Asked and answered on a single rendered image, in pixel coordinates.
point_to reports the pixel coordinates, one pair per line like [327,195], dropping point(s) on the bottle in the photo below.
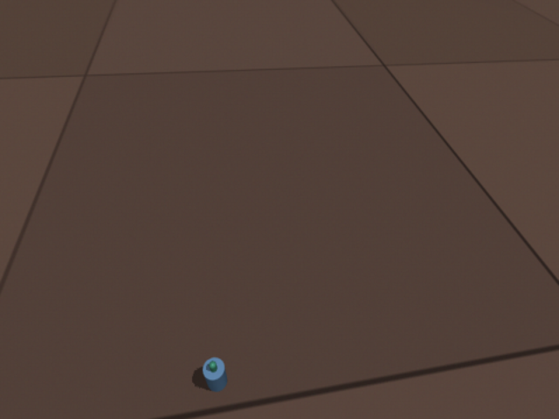
[214,374]

